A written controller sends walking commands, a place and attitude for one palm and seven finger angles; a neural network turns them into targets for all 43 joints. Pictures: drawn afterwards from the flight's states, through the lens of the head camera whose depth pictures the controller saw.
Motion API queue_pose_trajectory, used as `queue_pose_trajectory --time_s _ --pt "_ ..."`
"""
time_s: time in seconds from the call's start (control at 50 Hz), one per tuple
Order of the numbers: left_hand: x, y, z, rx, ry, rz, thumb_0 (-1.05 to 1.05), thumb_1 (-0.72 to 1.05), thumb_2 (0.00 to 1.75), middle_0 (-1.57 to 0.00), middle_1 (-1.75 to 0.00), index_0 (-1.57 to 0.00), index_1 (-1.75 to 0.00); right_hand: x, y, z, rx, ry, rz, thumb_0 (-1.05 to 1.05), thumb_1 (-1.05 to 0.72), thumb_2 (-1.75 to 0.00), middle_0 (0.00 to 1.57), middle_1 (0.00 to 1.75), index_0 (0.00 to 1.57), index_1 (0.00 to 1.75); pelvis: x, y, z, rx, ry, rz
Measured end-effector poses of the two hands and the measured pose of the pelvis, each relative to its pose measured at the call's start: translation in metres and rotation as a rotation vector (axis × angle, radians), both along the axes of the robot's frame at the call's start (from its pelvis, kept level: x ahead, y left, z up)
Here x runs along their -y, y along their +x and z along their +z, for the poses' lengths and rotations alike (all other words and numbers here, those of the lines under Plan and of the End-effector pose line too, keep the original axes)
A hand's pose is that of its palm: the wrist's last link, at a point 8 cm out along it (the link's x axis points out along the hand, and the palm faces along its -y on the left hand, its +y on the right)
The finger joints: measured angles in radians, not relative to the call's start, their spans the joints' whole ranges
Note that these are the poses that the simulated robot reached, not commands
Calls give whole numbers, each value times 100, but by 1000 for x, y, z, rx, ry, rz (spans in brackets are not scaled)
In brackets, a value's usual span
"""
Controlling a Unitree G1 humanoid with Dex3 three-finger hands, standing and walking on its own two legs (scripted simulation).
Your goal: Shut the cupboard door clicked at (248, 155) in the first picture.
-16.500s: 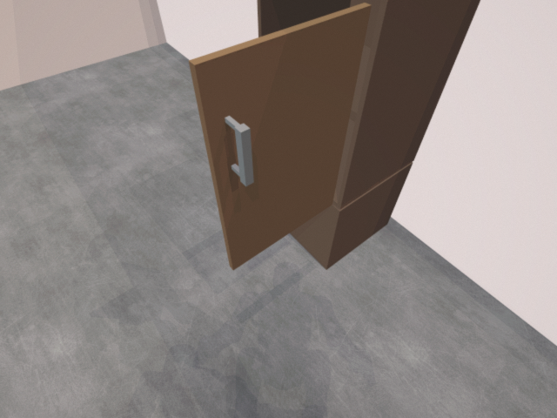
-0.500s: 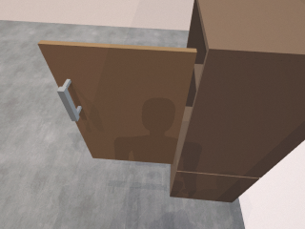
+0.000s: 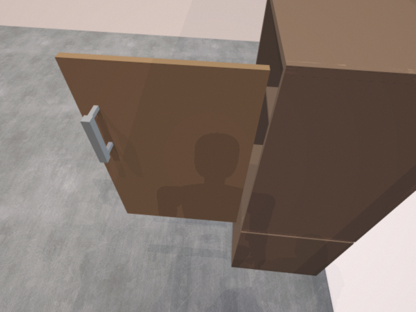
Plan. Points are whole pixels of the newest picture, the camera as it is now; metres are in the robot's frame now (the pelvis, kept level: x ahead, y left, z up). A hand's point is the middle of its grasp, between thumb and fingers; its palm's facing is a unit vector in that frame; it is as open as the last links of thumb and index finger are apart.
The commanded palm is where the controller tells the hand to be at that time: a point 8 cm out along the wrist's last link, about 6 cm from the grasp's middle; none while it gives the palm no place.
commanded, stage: shuffle to correct the standing spot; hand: left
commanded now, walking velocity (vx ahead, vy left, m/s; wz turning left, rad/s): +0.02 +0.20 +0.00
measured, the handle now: (99, 135) +0.45 +0.28 +0.07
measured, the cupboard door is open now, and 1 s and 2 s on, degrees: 91 91 91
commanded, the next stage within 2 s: come to a stop and stand still in 0.30 s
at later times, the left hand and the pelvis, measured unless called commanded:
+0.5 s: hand out of the picture -0.02 +0.27 -0.19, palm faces +0.06 -0.97 -0.23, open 7.4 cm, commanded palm none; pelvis -0.01 +0.08 -0.01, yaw +0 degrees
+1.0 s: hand out of the picture +0.04 +0.25 -0.18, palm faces -0.01 -0.98 -0.22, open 7.2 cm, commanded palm none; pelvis +0.00 +0.08 -0.01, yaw +0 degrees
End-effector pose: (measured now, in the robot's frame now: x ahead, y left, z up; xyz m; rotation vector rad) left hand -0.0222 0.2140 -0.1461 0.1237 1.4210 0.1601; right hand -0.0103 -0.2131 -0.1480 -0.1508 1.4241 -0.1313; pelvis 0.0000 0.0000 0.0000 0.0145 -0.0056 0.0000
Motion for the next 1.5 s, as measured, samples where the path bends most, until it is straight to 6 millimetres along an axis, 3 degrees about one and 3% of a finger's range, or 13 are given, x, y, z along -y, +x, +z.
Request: queue_pose_trajectory --time_s 0.2,0.4,0.46,0.56,0.72,0.84,1.16,1.36,1.5 --pt "-17 -6 -1 20 27 45 1 91 90 -20 -30 -20 -30 -4 7 -4 5 -7 18 0 -90 -89 20 29 20 30 -12 -5 -5 -3 -9 13" --pt "-76 -24 -15 -37 29 72 1 91 90 -20 -30 -20 -30 -36 43 3 107 -59 45 0 -90 -89 20 29 20 30 -61 -7 -13 -4 9 10" --pt "-97 -15 -16 -47 42 53 1 91 90 -20 -30 -20 -30 -53 45 2 129 -58 38 0 -90 -89 20 29 20 30 -75 -7 -14 -6 14 -6" --pt "-117 20 -6 26 52 12 1 91 90 -20 -30 -20 -30 -78 35 3 99 -36 34 0 -92 -89 20 29 20 30 -90 -5 -8 -20 3 8" --pt "-106 64 -5 103 22 -35 1 93 90 -20 -30 -20 -30 -87 13 0 31 -22 -13 1 -93 -89 20 30 20 30 -92 2 -6 -24 4 2" --pt "-96 71 -2 115 22 -58 1 94 90 -20 -30 -20 -30 -83 3 0 7 -9 -50 1 -91 -89 20 29 20 30 -83 5 -4 -10 -10 -5" --pt "-88 29 0 115 29 -47 1 93 90 -20 -30 -20 -30 -67 21 -1 131 -9 0 1 -92 -89 20 29 20 30 -79 -5 -6 22 -20 10" --pt "-82 -2 -3 49 -10 -19 1 92 90 -20 -30 -20 -30 -73 9 4 88 -10 26 1 -91 -89 20 29 20 30 -83 -10 -3 13 -19 16" --pt "-81 -11 -6 21 -30 -8 1 91 90 -20 -30 -20 -30 -81 3 6 57 -10 24 1 -91 -89 20 29 20 30 -87 -8 -2 15 -21 17"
